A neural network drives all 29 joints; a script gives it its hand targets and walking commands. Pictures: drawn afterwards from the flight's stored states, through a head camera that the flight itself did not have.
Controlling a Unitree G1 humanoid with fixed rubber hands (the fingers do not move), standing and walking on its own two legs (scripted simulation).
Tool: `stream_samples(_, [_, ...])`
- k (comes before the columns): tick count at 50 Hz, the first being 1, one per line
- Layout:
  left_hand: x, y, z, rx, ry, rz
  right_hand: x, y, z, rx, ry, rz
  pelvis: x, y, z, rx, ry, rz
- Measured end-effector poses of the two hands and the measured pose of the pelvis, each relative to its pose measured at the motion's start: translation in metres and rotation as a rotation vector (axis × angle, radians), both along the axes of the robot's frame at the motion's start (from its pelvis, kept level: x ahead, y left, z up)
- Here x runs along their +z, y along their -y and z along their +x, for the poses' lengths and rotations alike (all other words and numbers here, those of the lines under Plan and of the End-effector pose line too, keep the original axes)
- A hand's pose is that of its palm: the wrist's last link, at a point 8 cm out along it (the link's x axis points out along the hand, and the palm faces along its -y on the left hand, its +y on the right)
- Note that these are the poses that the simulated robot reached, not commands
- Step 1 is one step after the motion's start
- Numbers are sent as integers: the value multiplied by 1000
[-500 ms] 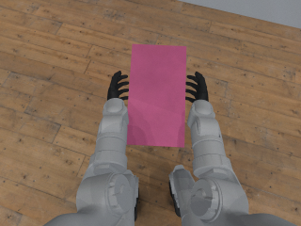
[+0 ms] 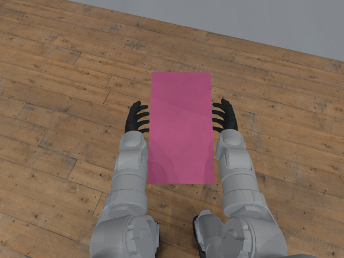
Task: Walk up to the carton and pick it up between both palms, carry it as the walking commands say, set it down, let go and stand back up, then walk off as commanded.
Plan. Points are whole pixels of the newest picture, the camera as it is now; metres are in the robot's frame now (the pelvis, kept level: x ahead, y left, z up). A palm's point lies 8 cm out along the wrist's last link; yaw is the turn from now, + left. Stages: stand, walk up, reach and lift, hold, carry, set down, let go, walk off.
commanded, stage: reach and lift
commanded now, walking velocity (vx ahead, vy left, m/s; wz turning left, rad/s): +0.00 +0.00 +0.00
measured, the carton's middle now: (179, 133) +0.41 -0.03 -0.10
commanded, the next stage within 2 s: none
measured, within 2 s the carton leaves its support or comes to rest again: neither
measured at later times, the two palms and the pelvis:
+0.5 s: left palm (125, 126) +0.37 +0.10 +0.05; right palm (238, 121) +0.36 -0.14 +0.06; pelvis +0.02 +0.01 +0.04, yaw +0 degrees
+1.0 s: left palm (118, 120) +0.35 +0.10 +0.11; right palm (250, 114) +0.34 -0.14 +0.12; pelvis +0.02 +0.00 +0.05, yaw +0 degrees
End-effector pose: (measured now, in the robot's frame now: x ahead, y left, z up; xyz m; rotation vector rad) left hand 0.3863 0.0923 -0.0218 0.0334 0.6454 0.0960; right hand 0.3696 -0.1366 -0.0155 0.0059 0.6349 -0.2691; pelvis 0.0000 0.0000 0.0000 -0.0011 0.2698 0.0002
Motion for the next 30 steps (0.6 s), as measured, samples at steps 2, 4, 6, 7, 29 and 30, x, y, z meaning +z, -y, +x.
stream_samples(2, [5,0,-2,0,0,-2,6,0,-1,3,1,-2,4,0,1,1,14,-1])
stream_samples(4, [10,0,-4,-1,1,-5,11,0,-2,6,2,-4,8,-1,2,2,28,-1])
stream_samples(6, [16,-1,-6,-2,2,-7,17,0,-3,9,3,-6,12,-1,3,3,42,-2])
stream_samples(7, [19,-1,-6,-2,2,-8,20,0,-3,11,4,-7,14,-1,4,3,50,-2])
stream_samples(29, [86,-5,-20,-50,0,6,91,0,-15,44,3,-21,45,-8,21,-1,251,-1])
stream_samples(30, [89,-5,-20,-53,0,7,93,0,-16,45,4,-20,46,-8,22,-2,260,0])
